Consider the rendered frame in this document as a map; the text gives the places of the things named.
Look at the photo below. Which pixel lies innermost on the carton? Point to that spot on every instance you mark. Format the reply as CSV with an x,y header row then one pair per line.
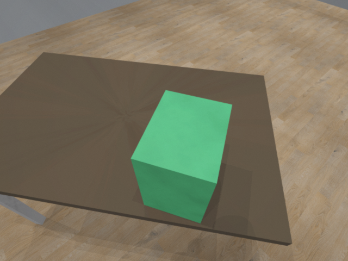
x,y
178,157

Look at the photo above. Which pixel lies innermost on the table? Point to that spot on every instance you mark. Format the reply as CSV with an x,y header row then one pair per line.
x,y
69,126

